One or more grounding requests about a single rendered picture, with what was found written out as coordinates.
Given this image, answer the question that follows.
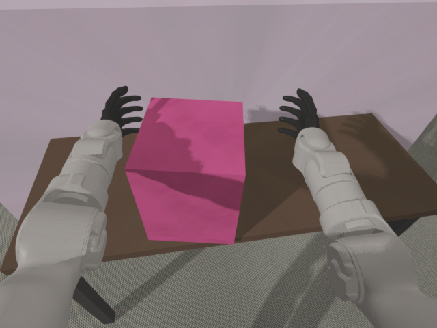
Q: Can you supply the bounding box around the right robot hand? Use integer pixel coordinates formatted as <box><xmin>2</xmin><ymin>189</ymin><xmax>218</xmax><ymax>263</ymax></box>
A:
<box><xmin>278</xmin><ymin>88</ymin><xmax>320</xmax><ymax>140</ymax></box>

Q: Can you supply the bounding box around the left robot hand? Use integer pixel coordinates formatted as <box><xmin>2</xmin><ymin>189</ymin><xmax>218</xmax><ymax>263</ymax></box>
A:
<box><xmin>101</xmin><ymin>86</ymin><xmax>143</xmax><ymax>137</ymax></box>

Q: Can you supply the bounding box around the table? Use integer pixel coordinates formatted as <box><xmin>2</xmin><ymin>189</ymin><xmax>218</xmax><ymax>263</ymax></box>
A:
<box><xmin>0</xmin><ymin>113</ymin><xmax>437</xmax><ymax>324</ymax></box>

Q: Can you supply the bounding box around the robot left forearm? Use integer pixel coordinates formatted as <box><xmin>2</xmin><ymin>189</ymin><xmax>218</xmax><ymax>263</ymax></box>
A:
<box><xmin>15</xmin><ymin>120</ymin><xmax>123</xmax><ymax>263</ymax></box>

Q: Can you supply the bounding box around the right robot upper arm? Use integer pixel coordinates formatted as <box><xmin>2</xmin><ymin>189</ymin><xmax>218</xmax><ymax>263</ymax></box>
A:
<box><xmin>327</xmin><ymin>232</ymin><xmax>437</xmax><ymax>328</ymax></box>

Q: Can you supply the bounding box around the left robot upper arm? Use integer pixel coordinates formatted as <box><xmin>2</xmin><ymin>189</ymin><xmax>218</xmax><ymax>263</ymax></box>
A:
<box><xmin>0</xmin><ymin>202</ymin><xmax>107</xmax><ymax>328</ymax></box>

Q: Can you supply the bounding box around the carton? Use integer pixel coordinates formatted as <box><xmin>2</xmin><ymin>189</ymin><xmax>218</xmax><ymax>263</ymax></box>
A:
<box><xmin>125</xmin><ymin>97</ymin><xmax>246</xmax><ymax>245</ymax></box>

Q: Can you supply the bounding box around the robot right forearm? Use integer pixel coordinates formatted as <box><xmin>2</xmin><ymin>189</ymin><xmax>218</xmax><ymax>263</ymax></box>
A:
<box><xmin>292</xmin><ymin>127</ymin><xmax>419</xmax><ymax>285</ymax></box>

